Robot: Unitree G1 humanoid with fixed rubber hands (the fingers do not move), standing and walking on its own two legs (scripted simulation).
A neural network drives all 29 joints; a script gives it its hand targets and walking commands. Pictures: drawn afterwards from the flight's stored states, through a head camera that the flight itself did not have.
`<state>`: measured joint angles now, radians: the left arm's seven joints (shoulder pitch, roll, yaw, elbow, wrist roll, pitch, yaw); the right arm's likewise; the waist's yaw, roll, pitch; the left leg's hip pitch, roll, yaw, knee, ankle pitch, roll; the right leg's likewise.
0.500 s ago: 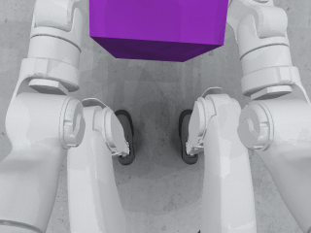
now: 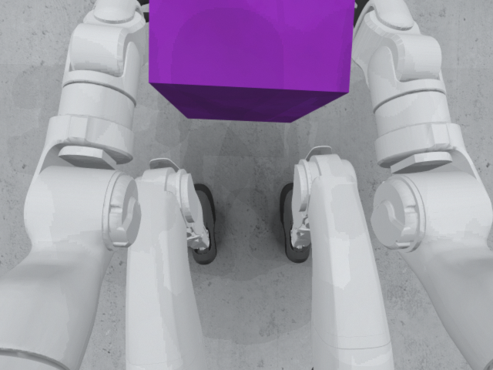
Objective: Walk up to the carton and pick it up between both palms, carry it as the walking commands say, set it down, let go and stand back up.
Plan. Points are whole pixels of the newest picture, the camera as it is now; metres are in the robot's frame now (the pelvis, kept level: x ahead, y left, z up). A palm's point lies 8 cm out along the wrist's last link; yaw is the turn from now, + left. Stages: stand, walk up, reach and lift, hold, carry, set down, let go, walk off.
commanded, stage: reach and lift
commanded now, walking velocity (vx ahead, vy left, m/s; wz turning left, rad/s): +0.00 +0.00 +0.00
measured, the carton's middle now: (245, 44) +0.53 -0.02 -0.13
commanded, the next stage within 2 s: none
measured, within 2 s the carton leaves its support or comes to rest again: neither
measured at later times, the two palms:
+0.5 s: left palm out of the picture +0.53 +0.13 +0.01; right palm out of the picture +0.51 -0.17 +0.02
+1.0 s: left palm out of the picture +0.51 +0.13 +0.08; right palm out of the picture +0.48 -0.16 +0.09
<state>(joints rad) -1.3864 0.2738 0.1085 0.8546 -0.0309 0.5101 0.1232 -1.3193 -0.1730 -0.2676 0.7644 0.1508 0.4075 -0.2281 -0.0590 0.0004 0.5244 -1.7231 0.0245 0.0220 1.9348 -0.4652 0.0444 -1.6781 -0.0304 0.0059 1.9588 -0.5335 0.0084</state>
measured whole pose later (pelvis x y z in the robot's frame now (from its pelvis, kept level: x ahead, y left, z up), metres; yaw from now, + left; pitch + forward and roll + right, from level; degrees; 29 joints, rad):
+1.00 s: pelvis +0.00 +0.01 +0.11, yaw -1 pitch +5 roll -2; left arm -1.22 0.21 0.11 0.82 0.00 0.54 0.12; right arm -1.15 -0.12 -0.27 0.72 0.12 0.45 -0.21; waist -0.05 0.00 0.52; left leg -1.24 0.02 0.02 1.58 -0.43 0.04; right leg -1.20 -0.01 0.01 1.58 -0.47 0.01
